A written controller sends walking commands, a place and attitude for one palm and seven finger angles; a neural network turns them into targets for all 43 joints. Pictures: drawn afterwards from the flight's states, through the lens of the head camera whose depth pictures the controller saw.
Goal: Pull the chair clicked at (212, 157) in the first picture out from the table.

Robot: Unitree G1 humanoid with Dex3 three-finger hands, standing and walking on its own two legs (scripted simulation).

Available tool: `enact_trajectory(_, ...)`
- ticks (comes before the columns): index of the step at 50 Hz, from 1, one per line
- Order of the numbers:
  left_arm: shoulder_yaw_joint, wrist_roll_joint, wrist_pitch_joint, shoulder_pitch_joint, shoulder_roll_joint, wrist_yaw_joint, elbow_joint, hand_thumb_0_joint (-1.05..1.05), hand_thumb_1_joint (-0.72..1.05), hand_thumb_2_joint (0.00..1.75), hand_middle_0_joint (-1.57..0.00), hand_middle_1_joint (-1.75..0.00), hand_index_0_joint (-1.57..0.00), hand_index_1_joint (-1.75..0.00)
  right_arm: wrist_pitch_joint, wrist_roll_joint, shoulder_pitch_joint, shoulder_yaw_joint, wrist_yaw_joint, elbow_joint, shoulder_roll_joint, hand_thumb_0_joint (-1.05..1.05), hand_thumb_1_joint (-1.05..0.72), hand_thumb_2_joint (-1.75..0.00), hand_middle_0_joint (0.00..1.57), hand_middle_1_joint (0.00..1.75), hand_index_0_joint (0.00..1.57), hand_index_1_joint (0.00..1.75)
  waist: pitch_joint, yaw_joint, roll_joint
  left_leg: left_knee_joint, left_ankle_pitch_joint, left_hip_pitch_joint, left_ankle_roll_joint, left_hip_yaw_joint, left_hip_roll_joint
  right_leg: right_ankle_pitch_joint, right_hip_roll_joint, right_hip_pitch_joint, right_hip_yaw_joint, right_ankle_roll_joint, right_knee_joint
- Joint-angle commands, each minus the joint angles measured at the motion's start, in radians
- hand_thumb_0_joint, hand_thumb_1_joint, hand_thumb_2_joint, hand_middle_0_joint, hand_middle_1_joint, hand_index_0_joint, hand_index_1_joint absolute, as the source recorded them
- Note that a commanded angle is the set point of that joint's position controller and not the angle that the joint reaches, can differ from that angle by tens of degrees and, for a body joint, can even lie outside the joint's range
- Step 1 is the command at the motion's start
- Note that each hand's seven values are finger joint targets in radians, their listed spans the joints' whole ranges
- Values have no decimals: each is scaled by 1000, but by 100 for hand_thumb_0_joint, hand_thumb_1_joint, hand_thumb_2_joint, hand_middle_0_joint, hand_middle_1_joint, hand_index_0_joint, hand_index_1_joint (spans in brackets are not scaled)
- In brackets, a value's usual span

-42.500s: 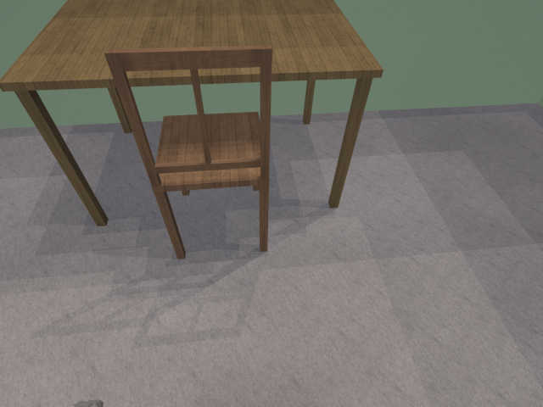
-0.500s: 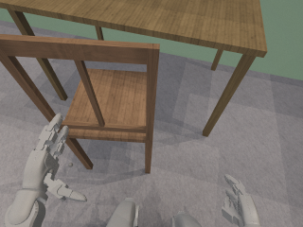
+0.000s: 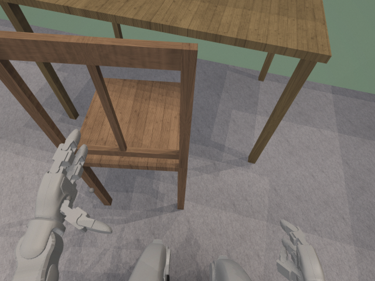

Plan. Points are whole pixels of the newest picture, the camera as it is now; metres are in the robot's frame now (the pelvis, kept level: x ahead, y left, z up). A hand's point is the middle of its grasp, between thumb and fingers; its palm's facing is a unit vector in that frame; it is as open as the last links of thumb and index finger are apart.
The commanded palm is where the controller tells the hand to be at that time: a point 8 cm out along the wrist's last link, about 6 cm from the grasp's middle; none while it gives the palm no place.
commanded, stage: aim the fingers beside a spindle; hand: left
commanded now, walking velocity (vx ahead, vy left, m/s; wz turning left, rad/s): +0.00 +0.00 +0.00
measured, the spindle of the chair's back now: (111, 115) +0.47 +0.23 +0.03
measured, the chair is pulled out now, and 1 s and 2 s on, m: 0.19 0.19 0.19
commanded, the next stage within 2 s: push the fingers through the gap in 1.50 s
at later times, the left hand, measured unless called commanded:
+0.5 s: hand (102, 176) +0.31 +0.20 +0.03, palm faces +0.03 -1.00 -0.04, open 16.9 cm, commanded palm +0.29 +0.25 +0.03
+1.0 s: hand (109, 169) +0.34 +0.20 +0.01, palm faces +0.03 -1.00 -0.05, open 16.9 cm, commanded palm +0.31 +0.25 +0.01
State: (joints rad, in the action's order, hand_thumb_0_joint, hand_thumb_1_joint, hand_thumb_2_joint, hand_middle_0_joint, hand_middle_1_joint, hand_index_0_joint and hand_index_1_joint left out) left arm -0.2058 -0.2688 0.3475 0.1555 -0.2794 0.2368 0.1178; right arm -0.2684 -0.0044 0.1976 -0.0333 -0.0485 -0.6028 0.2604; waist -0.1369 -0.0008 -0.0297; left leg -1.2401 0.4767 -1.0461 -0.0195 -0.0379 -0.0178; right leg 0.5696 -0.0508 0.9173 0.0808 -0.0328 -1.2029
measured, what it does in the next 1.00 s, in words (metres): stands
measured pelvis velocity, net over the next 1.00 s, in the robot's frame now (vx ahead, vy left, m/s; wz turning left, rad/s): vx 0.00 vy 0.00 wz -0.01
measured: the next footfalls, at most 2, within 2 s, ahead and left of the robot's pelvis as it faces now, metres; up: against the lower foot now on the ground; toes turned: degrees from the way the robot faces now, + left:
none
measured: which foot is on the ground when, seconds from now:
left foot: down 0.00-1.00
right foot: down 0.00-1.00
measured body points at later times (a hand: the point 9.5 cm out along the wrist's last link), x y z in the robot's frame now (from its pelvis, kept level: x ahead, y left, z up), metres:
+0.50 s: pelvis +0.00 +0.00 -0.01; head +0.09 +0.02 +0.43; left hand +0.31 +0.26 +0.03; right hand +0.18 -0.24 -0.10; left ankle +0.07 +0.10 -0.63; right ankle +0.01 -0.11 -0.63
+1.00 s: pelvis +0.00 +0.00 -0.02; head +0.10 +0.01 +0.42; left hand +0.33 +0.25 +0.02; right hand +0.17 -0.25 -0.12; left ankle +0.07 +0.10 -0.63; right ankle +0.01 -0.11 -0.63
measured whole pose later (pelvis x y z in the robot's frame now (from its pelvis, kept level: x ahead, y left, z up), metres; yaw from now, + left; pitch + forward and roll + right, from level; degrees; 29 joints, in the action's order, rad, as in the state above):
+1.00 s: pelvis +0.00 +0.00 -0.02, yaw -1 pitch +21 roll -3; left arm -0.23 -0.22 0.40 -0.12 -0.28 0.23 0.38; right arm -0.21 0.01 0.18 -0.02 -0.03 -0.63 0.26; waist -0.16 0.01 -0.02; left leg -1.33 0.50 -1.19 -0.02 -0.03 -0.02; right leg 0.60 -0.05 1.07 0.07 -0.04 -1.31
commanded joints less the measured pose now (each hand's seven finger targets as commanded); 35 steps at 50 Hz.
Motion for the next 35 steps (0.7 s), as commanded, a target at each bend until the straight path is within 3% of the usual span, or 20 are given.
enact_trajectory(1, -50, -10, 67, -159, -126, 5, -180, 0, -50, 30, -6, -8, -6, -8, -60, -2, -37, 59, -8, 135, 141, 0, -90, -90, 20, 30, 20, 30, -251, 18, -40, 186, -89, 266, -1, -44, 14, -137, 1, -34, -61, 4, 191)
enact_trajectory(4, -48, -1, 68, -215, -127, -2, -176, 0, -50, 30, -6, -8, -6, -8, -61, 1, -36, 62, -8, 129, 144, 0, -90, -90, 20, 30, 20, 30, -280, 20, -53, 180, -90, 284, 0, -49, 12, -138, 2, -13, -57, 3, 181)
enact_trajectory(5, -68, -1, 68, -205, -142, -6, -177, 0, -50, 30, -6, -8, -6, -8, -60, 3, -31, 64, -9, 129, 146, 0, -90, -90, 20, 30, 20, 30, -305, 10, -42, 177, -114, 286, 0, -50, 12, -157, 0, -28, -57, 1, 173)
enact_trajectory(9, -84, 5, 63, -216, -149, -13, -123, 0, -50, 30, -6, -8, -6, -8, -47, 3, -31, 63, -4, 126, 144, 0, -90, -90, 20, 30, 20, 30, -290, 7, -22, 173, -113, 266, 2, -45, 13, -162, 0, -25, -55, 3, 168)
enact_trajectory(11, -68, 12, 69, -232, -138, -14, -131, 0, -50, 30, -6, -8, -6, -8, -46, 3, -34, 62, -1, 129, 141, 0, -90, -90, 20, 30, 20, 30, -302, 2, -70, 177, -120, 288, 5, -48, 11, -163, 1, -7, -51, -1, 158)
enact_trajectory(15, -57, 17, 72, -246, -126, -20, -118, 0, -50, 30, -6, -8, -6, -8, -40, 7, -24, 65, 3, 128, 146, 0, -90, -90, 20, 30, 20, 30, -337, 8, -56, 165, -153, 305, 5, -54, 10, -190, -1, 0, -44, -1, 143)
enact_trajectory(19, -61, 22, 73, -309, -133, -17, -67, 0, -50, 30, -6, -8, -6, -8, -30, 6, -24, 65, 1, 116, 146, 0, -90, -90, 20, 30, 20, 30, -306, 22, -20, 149, -128, 258, 2, -47, 11, -179, 0, 11, -51, 3, 145)
enact_trajectory(23, -83, 16, 83, -325, -145, -13, -50, 0, -50, 30, -6, -8, -6, -8, -26, 9, -25, 65, 2, 112, 147, 0, -90, -90, 20, 30, 20, 30, -342, 8, -45, 136, -155, 267, 4, -41, 14, -201, 0, 6, -55, -1, 133)
enact_trajectory(24, -85, 13, 83, -326, -146, -10, -31, 0, -50, 30, -6, -8, -6, -8, -24, 7, -25, 66, 2, 112, 147, 0, -90, -90, 20, 30, 20, 30, -336, 14, -22, 130, -150, 254, 1, -36, 15, -202, 0, 3, -59, 1, 137)
enact_trajectory(26, -103, 14, 92, -354, -167, -5, -33, 0, -50, 30, -6, -8, -6, -8, -21, 8, -21, 68, 0, 108, 147, 0, -90, -90, 20, 30, 20, 30, -359, 9, -32, 119, -169, 250, 1, -31, 15, -220, 1, -4, -66, 1, 130)
enact_trajectory(28, -72, 14, 96, -349, -139, 2, -49, 0, -50, 30, -6, -8, -6, -8, -22, 8, -19, 69, 4, 111, 146, 0, -90, -90, 20, 30, 20, 30, -385, 10, -58, 121, -200, 288, 5, -38, 13, -241, 1, 5, -56, -1, 116)
enact_trajectory(30, -80, 16, 96, -352, -149, 2, -32, 0, -50, 30, -6, -8, -6, -8, -19, 6, -15, 71, 5, 106, 151, 0, -90, -90, 20, 30, 20, 30, -376, 14, -43, 117, -196, 281, 4, -43, 11, -234, -2, 20, -53, -1, 113)
enact_trajectory(32, -44, 18, 96, -351, -113, 0, -33, 0, -50, 30, -6, -8, -6, -8, -17, 7, -15, 72, 8, 107, 146, 0, -90, -90, 20, 30, 20, 30, -371, 16, -61, 120, -189, 292, 7, -45, 11, -224, 1, 35, -50, 0, 113)
enact_trajectory(33, -45, 22, 96, -370, -120, -3, -25, 0, -50, 30, -6, -8, -6, -8, -15, 6, -15, 72, 7, 101, 149, 0, -90, -90, 20, 30, 20, 30, -358, 26, -51, 116, -180, 285, 6, -48, 8, -217, 1, 52, -49, 1, 113)
enact_trajectory(35, -86, 31, 97, -388, -159, -16, 12, 0, -50, 30, -6, -8, -6, -8, -10, 8, -13, 72, 5, 93, 156, 0, -90, -90, 20, 30, 20, 30, -344, 20, -29, 112, -153, 248, 4, -47, 10, -193, -1, 58, -52, -1, 110)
